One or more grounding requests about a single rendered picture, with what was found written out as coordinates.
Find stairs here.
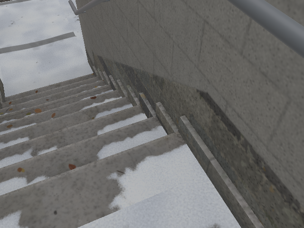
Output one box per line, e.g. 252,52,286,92
0,73,167,196

